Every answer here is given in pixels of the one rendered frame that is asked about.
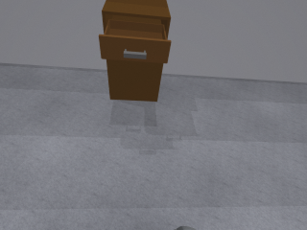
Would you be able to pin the cabinet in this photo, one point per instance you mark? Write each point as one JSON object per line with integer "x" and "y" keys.
{"x": 135, "y": 80}

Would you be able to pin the handle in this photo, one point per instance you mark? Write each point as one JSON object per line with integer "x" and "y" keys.
{"x": 138, "y": 55}

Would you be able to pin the drawer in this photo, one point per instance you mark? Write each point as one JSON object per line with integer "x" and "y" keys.
{"x": 135, "y": 37}

